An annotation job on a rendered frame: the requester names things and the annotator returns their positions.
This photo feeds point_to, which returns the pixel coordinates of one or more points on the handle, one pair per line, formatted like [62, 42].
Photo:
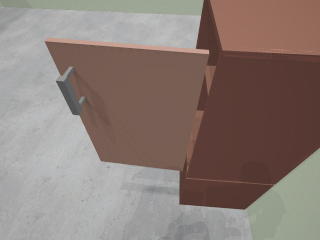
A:
[68, 93]

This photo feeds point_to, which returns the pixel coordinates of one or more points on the cupboard door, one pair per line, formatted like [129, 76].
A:
[141, 100]

